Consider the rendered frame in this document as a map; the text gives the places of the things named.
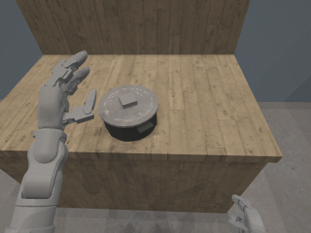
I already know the table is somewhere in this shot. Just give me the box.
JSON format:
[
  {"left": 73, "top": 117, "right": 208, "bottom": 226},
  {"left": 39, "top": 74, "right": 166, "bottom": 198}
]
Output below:
[{"left": 0, "top": 0, "right": 283, "bottom": 214}]

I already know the knob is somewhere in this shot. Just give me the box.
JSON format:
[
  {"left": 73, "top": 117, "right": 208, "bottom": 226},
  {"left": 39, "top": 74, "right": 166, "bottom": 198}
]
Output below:
[{"left": 119, "top": 92, "right": 138, "bottom": 108}]

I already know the left robot forearm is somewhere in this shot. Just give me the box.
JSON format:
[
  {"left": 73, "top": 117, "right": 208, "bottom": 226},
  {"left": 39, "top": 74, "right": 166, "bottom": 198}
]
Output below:
[{"left": 4, "top": 128, "right": 69, "bottom": 233}]

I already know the pot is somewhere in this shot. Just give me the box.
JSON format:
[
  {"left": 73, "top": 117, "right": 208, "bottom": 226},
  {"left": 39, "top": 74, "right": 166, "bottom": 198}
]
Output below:
[{"left": 104, "top": 113, "right": 157, "bottom": 142}]

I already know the robot left hand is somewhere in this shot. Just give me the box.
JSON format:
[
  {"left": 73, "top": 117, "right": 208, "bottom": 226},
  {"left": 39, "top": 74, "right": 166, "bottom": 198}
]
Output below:
[{"left": 37, "top": 50, "right": 97, "bottom": 131}]

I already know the robot right hand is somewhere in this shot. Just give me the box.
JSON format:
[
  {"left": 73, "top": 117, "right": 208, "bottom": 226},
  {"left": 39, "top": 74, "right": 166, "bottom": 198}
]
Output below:
[{"left": 228, "top": 194, "right": 266, "bottom": 233}]

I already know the lid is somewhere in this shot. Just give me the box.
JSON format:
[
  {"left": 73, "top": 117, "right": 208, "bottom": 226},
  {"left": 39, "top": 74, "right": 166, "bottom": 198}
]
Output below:
[{"left": 97, "top": 84, "right": 158, "bottom": 128}]

